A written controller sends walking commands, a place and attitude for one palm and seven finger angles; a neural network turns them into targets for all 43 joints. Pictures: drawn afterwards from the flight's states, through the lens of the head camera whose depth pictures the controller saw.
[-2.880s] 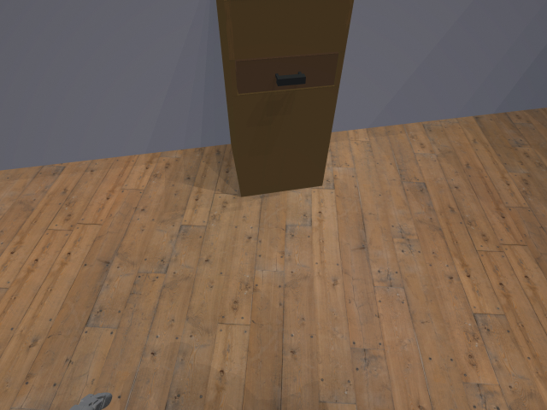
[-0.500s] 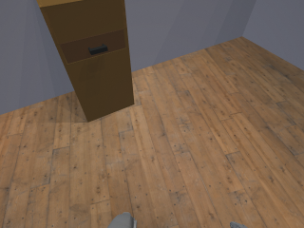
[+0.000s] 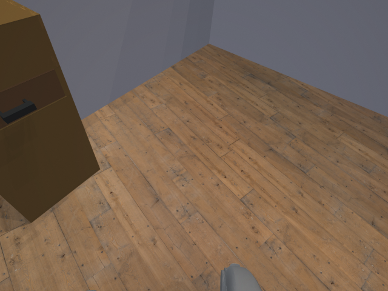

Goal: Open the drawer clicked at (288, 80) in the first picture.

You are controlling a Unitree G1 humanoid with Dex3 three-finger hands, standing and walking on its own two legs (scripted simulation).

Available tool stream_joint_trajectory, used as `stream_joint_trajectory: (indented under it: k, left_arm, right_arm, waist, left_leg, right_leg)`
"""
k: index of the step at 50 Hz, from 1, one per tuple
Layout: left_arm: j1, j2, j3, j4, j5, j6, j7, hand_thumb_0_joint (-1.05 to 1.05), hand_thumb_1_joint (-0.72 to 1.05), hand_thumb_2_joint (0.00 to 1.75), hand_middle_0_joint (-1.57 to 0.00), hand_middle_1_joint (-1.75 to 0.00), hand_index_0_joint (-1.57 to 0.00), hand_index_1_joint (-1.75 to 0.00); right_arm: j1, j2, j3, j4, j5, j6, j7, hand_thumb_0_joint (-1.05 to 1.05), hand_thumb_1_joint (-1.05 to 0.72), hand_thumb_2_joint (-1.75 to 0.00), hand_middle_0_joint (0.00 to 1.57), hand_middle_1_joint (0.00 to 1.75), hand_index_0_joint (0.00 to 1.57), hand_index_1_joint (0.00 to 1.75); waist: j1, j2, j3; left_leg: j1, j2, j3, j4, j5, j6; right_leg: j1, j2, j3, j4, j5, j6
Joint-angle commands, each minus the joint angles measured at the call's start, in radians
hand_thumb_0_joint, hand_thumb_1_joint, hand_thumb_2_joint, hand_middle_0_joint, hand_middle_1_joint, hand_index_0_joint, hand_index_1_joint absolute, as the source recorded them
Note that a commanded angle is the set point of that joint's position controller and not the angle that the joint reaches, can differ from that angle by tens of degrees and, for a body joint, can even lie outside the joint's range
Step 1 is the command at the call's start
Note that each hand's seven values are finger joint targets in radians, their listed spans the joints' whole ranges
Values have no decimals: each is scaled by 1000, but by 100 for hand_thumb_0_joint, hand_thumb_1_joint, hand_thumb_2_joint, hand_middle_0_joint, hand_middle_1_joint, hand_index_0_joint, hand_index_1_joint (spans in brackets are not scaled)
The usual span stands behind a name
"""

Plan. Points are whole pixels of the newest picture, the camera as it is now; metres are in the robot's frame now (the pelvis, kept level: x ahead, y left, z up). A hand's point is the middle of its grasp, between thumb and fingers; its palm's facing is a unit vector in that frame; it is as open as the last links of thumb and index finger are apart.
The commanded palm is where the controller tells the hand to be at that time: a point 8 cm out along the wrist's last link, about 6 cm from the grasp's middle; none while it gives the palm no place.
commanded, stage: walk to a spot facing it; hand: left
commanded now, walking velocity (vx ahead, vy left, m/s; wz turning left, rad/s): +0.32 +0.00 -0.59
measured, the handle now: (15, 109) +0.69 +0.67 -0.13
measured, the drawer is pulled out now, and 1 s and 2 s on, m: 0.00 0.00 0.00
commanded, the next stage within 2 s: turn to face it in 1.12 s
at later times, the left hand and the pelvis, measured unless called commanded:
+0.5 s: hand (137, 226) +0.31 +0.16 -0.17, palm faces -0.20 -0.94 -0.26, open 7.2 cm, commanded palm none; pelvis +0.22 -0.03 +0.00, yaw -15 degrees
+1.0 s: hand (156, 159) +0.55 +0.14 -0.17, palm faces -0.41 -0.90 -0.18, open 7.4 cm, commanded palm none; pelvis +0.40 +0.00 +0.00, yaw -31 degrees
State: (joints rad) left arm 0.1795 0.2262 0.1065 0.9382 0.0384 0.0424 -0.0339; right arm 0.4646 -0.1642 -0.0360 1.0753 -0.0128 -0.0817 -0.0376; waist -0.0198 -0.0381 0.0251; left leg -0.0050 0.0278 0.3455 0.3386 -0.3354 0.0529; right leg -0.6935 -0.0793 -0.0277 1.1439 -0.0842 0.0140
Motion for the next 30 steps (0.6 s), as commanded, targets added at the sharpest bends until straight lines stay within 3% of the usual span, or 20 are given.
stream_joint_trajectory:
  k: [1, 3, 6, 8, 9, 10, 11, 12, 13, 14, 15, 16, 17, 18, 19, 21, 25, 30]
  left_arm:
    - [-136, -20, -33, -86, -5, -24, -17, 0, 90, 90, -20, -30, -20, -30]
    - [-182, -35, -41, -96, -7, -29, -18, 0, 90, 90, -20, -30, -20, -30]
    - [-164, -26, -42, -91, -9, -38, -13, 0, 90, 90, -20, -30, -20, -30]
    - [-71, -7, -33, -70, -7, -47, -7, 0, 90, 90, -20, -30, -20, -30]
    - [2, 17, -26, -46, -5, -54, -3, 0, 90, 90, -20, -30, -20, -30]
    - [119, 52, -12, -15, -3, -66, 0, 0, 90, 90, -20, -30, -20, -30]
    - [243, 118, 4, 21, -1, -74, 8, 0, 90, 90, -20, -30, -20, -30]
    - [321, 205, 22, 30, -10, -82, 21, 0, 90, 90, -20, -30, -20, -30]
    - [304, 250, 29, 32, -37, -75, 33, 0, 90, 90, -20, -30, -20, -30]
    - [245, 222, 25, 22, -42, -70, 40, 0, 90, 90, -20, -30, -20, -30]
    - [191, 174, 11, 8, -40, -83, 40, 0, 90, 90, -20, -30, -20, -30]
    - [122, 129, -1, -2, -37, -90, 45, 0, 90, 90, -20, -30, -20, -30]
    - [100, 95, -16, 1, -33, -101, 46, 0, 90, 90, -20, -30, -20, -30]
    - [95, 83, -24, 4, -25, -110, 46, 0, 90, 90, -20, -30, -20, -30]
    - [82, 91, -22, 4, -18, -113, 45, 0, 90, 90, -20, -30, -20, -30]
    - [99, 78, -20, 14, -12, -123, 43, 0, 90, 90, -20, -30, -20, -30]
    - [178, 79, -22, 38, -18, -125, 35, 0, 90, 90, -20, -30, -20, -30]
    - [238, 112, -20, 41, -15, -115, 41, 0, 90, 90, -20, -30, -20, -30]
  right_arm:
    - [109, -95, -10, -25, -11, -20, -3, 0, -90, -90, 20, 30, 20, 30]
    - [139, -96, -5, -7, -15, -13, -4, 0, -90, -90, 20, 30, 20, 30]
    - [142, -120, -13, 2, -14, -2, -3, 0, -90, -90, 20, 30, 20, 30]
    - [113, -147, -21, -10, -10, 1, -2, 0, -90, -90, 20, 30, 20, 30]
    - [90, -162, -26, -20, -7, 2, 1, 0, -90, -90, 20, 30, 20, 30]
    - [52, -177, -28, -39, -3, 3, 4, 0, -90, -90, 20, 30, 20, 30]
    - [34, -161, -24, -61, 9, 7, 18, 0, -90, -90, 20, 30, 20, 30]
    - [30, -82, -18, -103, 22, 4, 20, 0, -90, -90, 20, 30, 20, 30]
    - [-52, -92, -22, -132, 19, 3, 15, 0, -90, -90, 20, 30, 20, 30]
    - [-102, -82, -31, -146, 11, 5, 15, 0, -90, -90, 20, 30, 20, 30]
    - [-90, -70, -27, -147, 2, 11, 21, 0, -90, -90, 20, 30, 20, 30]
    - [-79, -74, -30, -125, 0, 23, 21, 0, -90, -90, 20, 30, 20, 30]
    - [-89, -65, -29, -111, -6, 36, 19, 0, -90, -90, 20, 30, 20, 30]
    - [-73, -52, -27, -108, -9, 46, 21, 0, -90, -90, 20, 30, 20, 30]
    - [-53, -45, -29, -108, -11, 53, 23, 0, -90, -90, 20, 30, 20, 30]
    - [-81, -32, -29, -118, -13, 57, 29, 0, -90, -90, 20, 30, 20, 30]
    - [-240, -54, -26, -176, -17, 48, 45, 0, -90, -90, 20, 30, 20, 30]
    - [-419, -68, -13, -237, -13, 29, 55, 0, -90, -90, 20, 30, 20, 30]
  waist:
    - [-30, 122, 119]
    - [-43, 133, 132]
    - [-25, 164, 99]
    - [24, 211, 38]
    - [59, 221, -10]
    - [118, 228, -75]
    - [175, 134, -158]
    - [178, -63, -263]
    - [162, -49, -261]
    - [130, 53, -98]
    - [86, 30, -81]
    - [36, 42, -33]
    - [14, 61, 30]
    - [-8, 64, 43]
    - [-30, 37, 46]
    - [-32, -3, 43]
    - [19, -119, 26]
    - [79, -114, -3]
  left_leg:
    - [103, 300, -146, -111, 629, -8]
    - [128, 299, -108, -95, 721, 0]
    - [154, 304, -37, 16, 1019, 4]
    - [166, 310, 1, 156, 1235, -5]
    - [135, 306, 12, 266, 1263, -11]
    - [49, 301, 15, 437, 1161, -20]
    - [-188, 283, 15, 703, 857, -42]
    - [-531, 98, -44, 1031, -148, -101]
    - [-664, 62, -212, 1186, -247, -91]
    - [-707, 113, -287, 1186, -136, -79]
    - [-702, 138, -315, 1137, -35, -94]
    - [-645, 163, -333, 1076, 17, -99]
    - [-574, 174, -328, 1017, 26, -99]
    - [-538, 168, -323, 970, 30, -102]
    - [-522, 164, -311, 912, 26, -109]
    - [-524, 153, -300, 817, 57, -119]
    - [-620, 129, -284, 652, 143, -126]
    - [-553, 58, -237, 382, 116, -112]
  right_leg:
    - [-121, -1, -78, -187, -35, -15]
    - [-82, 22, -113, -282, -65, -33]
    - [50, 86, -182, -397, -151, -77]
    - [172, 133, -209, -441, -187, -111]
    - [283, 150, -212, -474, -192, -127]
    - [477, 148, -197, -548, -164, -143]
    - [762, 48, -76, -608, -63, -194]
    - [1008, -261, 457, -665, 117, -337]
    - [1005, -337, 618, -788, 152, -399]
    - [866, -332, 496, -819, 139, -381]
    - [775, -271, 432, -835, 160, -183]
    - [642, -231, 347, -858, 154, -142]
    - [485, -202, 283, -887, 155, -157]
    - [413, -171, 234, -895, 169, -200]
    - [378, -152, 179, -894, 152, -208]
    - [364, -113, 164, -896, 167, -213]
    - [502, -69, 169, -859, 224, -195]
    - [641, -71, 208, -775, 404, -170]
